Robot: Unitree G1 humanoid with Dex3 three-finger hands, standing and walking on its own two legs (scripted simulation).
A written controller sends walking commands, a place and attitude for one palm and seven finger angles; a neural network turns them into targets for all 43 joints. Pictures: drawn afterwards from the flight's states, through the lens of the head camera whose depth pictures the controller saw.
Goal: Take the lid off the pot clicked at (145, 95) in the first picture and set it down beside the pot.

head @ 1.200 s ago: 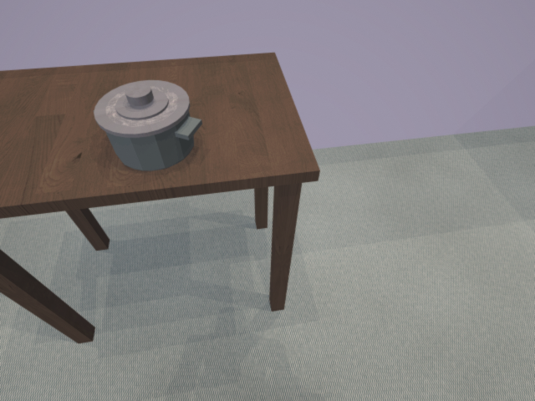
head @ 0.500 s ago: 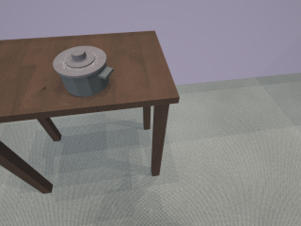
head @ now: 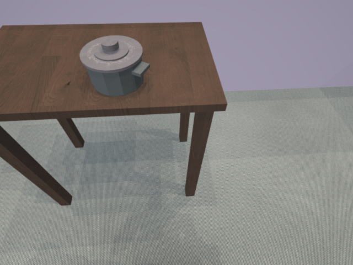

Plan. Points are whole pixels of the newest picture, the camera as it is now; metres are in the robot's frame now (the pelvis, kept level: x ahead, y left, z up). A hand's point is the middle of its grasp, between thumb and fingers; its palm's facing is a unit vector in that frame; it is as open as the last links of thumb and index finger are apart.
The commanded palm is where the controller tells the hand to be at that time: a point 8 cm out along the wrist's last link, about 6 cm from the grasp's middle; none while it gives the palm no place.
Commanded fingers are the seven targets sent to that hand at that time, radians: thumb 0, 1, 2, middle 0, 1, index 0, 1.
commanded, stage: turn to face it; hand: left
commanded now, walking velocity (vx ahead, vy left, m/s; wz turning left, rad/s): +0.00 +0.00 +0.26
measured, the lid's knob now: (109, 44) +0.62 +0.22 +0.15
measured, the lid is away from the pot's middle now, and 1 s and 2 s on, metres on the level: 0.00 0.00 0.00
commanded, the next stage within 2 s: take the last steps up to it in 0.04 s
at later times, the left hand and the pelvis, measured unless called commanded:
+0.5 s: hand out of the picture -0.02 +0.13 -0.14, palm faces +0.19 -0.95 -0.25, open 7.4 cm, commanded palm none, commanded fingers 0.00 0.90 0.90 -0.20 -0.30 -0.20 -0.30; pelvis +0.04 -0.04 +0.02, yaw +8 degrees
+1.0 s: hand (115, 255) +0.16 +0.17 -0.16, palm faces +0.19 -0.95 -0.24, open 7.4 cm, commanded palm none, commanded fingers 0.00 0.90 0.90 -0.20 -0.30 -0.20 -0.30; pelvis +0.14 -0.03 +0.00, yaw +9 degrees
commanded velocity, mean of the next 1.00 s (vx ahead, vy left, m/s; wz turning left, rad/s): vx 0.03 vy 0.00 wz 0.05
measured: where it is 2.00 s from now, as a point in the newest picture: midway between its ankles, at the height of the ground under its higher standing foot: outside the picture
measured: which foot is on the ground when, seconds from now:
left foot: down 0.00-0.22, up 0.24-0.66, down 0.68-1.00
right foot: down 0.00-0.68, up 0.70-0.98, down 1.00-1.00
